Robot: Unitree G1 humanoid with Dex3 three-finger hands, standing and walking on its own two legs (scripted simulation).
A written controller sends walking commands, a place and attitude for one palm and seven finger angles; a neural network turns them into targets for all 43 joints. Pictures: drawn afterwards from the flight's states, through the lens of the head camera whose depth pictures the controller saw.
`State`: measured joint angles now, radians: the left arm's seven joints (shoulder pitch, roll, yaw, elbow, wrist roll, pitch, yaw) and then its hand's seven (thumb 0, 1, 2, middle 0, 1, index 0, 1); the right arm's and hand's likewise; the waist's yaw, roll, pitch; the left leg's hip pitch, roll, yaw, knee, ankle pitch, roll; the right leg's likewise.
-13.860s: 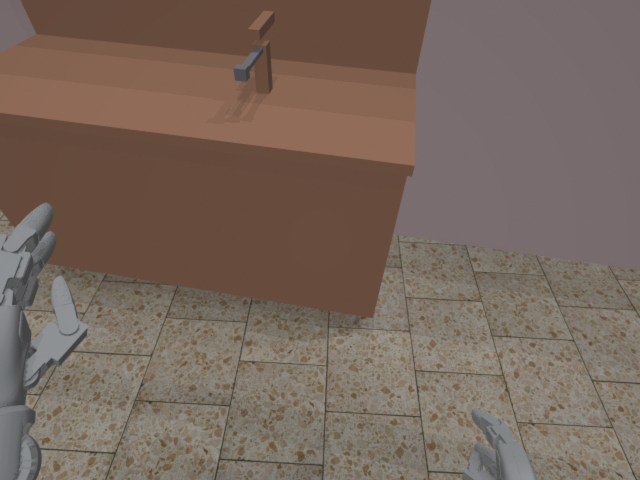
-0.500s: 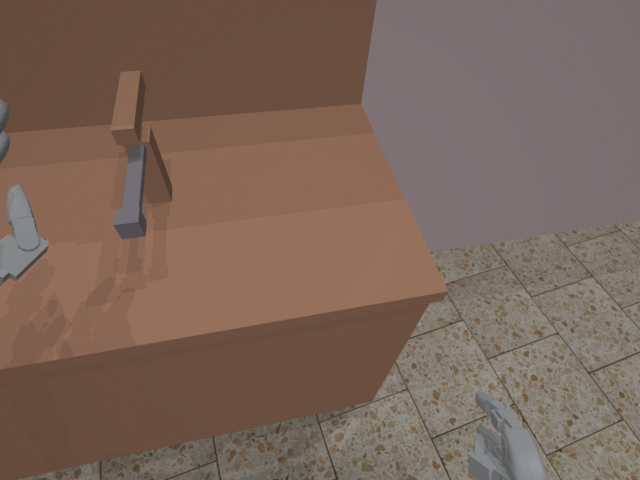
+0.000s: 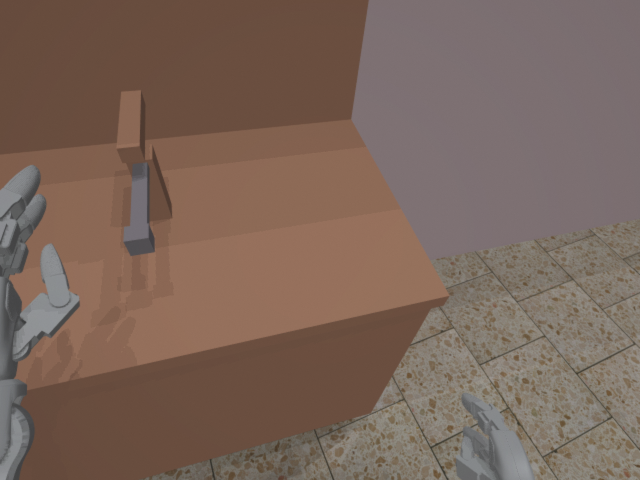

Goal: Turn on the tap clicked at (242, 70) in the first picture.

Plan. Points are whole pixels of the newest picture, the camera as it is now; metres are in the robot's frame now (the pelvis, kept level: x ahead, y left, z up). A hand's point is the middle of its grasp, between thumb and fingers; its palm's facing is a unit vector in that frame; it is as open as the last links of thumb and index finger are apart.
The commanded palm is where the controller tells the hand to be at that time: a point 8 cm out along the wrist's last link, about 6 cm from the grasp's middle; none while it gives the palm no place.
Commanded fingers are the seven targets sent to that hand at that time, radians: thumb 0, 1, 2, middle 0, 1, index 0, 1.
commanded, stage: come to a stop and stand still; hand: left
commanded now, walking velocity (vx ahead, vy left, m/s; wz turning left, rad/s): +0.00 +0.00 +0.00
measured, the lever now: (139, 239) +0.35 +0.27 +0.09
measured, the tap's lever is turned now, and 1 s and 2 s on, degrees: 0 0 0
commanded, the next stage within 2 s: look again from close up in 0.16 s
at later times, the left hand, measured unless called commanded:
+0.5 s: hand (69, 309) +0.22 +0.26 +0.16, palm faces +0.38 -0.85 -0.36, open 7.4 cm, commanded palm +0.16 +0.29 +0.18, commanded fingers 0.00 0.90 0.90 -0.20 -0.30 -0.20 -0.30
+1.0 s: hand (108, 309) +0.22 +0.22 +0.17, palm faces +0.37 -0.85 -0.37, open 7.4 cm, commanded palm +0.15 +0.25 +0.18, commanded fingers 0.00 0.90 0.90 -0.20 -0.30 -0.20 -0.30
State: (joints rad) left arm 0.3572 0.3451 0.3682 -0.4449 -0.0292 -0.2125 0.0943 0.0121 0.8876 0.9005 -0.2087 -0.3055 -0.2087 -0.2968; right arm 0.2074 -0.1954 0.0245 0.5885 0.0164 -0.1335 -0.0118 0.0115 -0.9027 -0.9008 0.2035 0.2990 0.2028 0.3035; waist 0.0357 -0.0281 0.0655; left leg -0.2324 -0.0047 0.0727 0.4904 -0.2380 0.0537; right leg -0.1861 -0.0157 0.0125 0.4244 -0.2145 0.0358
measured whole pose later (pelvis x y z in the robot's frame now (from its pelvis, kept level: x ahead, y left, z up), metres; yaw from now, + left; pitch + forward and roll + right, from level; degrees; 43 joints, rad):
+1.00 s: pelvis +0.00 -0.03 +0.00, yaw +1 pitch -1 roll -1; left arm 0.40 0.37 0.36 -0.45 -0.05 -0.19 0.08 0.01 0.89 0.90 -0.21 -0.31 -0.21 -0.30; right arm 0.21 -0.18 0.02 0.55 0.02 -0.10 0.00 0.01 -0.90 -0.90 0.20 0.30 0.20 0.30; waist 0.02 -0.02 0.05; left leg -0.23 0.03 0.05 0.46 -0.21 0.01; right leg -0.19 0.02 -0.01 0.40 -0.20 0.00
